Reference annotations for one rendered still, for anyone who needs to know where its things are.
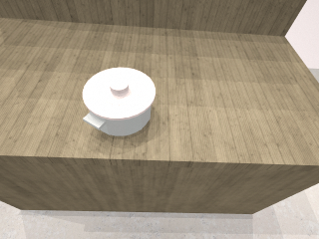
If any pot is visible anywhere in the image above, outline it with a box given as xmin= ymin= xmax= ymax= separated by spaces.
xmin=83 ymin=107 xmax=152 ymax=136

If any knob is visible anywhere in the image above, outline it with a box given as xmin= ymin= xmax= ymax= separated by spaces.
xmin=109 ymin=77 xmax=129 ymax=95

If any lid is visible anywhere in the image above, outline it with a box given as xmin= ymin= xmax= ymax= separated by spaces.
xmin=83 ymin=67 xmax=156 ymax=120

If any table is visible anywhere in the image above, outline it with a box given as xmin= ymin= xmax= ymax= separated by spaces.
xmin=0 ymin=0 xmax=319 ymax=214

